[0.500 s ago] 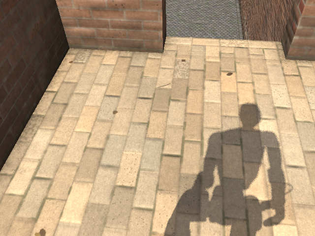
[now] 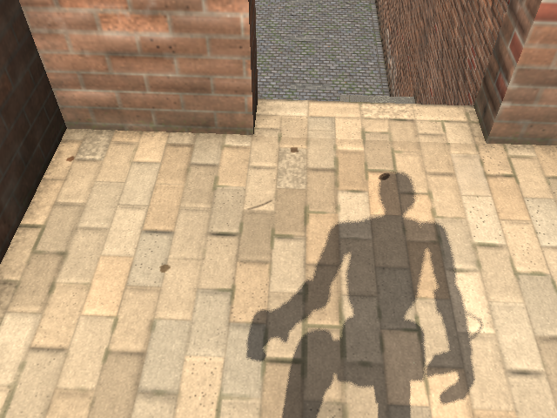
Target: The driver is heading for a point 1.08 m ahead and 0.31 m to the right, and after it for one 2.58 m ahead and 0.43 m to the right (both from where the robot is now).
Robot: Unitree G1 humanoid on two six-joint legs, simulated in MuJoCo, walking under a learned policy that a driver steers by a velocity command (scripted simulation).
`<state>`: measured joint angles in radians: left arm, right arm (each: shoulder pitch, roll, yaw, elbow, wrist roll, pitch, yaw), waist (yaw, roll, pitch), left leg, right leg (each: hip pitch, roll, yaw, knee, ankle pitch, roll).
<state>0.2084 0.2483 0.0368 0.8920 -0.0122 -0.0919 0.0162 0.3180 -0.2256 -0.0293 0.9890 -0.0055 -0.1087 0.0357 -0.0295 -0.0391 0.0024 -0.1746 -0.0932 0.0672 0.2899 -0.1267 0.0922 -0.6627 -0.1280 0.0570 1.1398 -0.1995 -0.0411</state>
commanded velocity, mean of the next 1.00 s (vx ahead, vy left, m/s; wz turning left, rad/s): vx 0.50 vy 0.00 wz -0.08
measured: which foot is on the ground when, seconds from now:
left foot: down 0.00-0.32, up 0.34-0.84, down 0.86-1.00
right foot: up 0.00-0.28, down 0.30-0.86, up 0.88-1.00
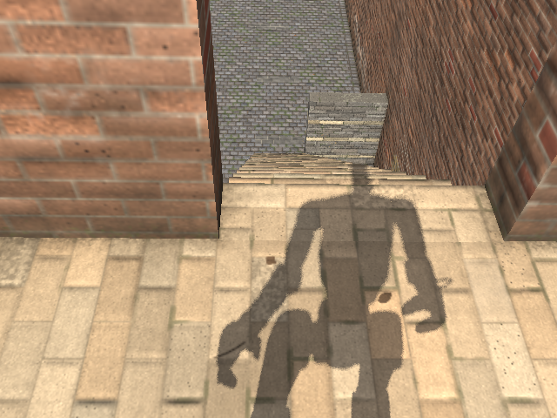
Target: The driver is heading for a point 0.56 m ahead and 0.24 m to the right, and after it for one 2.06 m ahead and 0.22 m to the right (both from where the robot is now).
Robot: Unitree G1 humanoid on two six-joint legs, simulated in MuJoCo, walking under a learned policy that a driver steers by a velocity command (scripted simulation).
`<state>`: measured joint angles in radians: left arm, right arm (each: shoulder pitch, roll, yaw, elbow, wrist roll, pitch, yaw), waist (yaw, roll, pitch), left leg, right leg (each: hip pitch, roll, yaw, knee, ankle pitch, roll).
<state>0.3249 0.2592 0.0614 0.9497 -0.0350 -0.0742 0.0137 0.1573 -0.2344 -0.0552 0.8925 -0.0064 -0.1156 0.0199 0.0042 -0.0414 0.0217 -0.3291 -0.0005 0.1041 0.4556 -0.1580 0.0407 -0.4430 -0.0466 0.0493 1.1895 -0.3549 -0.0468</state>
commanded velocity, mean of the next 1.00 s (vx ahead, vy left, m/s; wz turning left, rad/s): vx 0.43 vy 0.00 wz -0.40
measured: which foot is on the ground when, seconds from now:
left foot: down 0.00-0.40, up 0.42-0.88, down 0.90-1.00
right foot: up 0.00-0.40, down 0.42-0.90, up 0.92-1.00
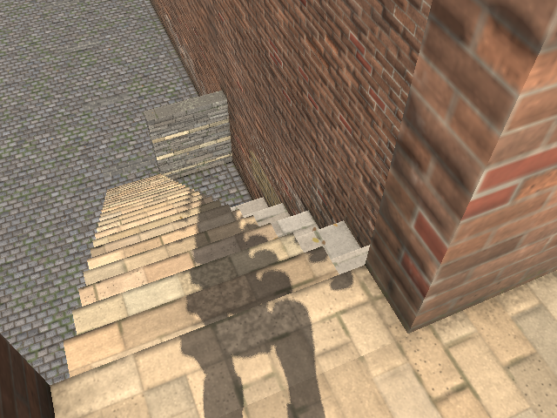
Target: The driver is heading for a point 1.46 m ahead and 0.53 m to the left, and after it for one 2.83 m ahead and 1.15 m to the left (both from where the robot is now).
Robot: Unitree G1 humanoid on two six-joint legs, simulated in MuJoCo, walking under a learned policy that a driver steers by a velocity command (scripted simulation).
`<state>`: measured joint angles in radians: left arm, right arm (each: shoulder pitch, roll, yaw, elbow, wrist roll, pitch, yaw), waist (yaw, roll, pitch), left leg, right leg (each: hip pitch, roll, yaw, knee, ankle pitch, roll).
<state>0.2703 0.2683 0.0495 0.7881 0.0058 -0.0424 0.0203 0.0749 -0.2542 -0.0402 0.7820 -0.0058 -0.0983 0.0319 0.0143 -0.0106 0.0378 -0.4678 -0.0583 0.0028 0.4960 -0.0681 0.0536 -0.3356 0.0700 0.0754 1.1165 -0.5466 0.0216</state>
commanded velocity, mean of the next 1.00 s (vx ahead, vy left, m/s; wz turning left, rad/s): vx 0.04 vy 0.00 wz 0.48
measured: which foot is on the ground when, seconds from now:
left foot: down 0.00-0.34, up 0.36-0.70, down 0.72-1.00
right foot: up 0.00-0.32, down 0.34-0.72, up 0.74-1.00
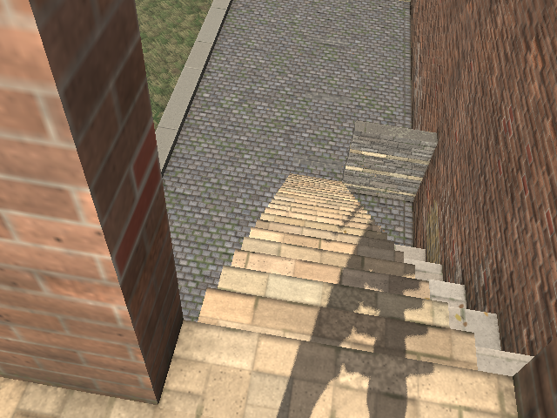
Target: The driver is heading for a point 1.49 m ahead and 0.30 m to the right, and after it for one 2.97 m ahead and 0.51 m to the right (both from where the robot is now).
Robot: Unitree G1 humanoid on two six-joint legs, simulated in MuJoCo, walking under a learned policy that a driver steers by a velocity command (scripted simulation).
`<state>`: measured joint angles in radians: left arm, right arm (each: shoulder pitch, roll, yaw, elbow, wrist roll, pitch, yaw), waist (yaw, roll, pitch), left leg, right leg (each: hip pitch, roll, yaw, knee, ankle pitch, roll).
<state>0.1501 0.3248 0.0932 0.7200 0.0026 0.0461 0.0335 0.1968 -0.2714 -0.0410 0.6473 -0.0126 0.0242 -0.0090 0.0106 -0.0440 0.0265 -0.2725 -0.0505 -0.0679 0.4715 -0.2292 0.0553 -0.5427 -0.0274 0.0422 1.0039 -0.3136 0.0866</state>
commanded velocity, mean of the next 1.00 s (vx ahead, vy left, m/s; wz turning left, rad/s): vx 0.16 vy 0.00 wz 0.07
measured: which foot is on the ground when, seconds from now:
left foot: down 0.00-1.00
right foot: up 0.00-0.14, down 0.16-0.70, up 0.72-1.00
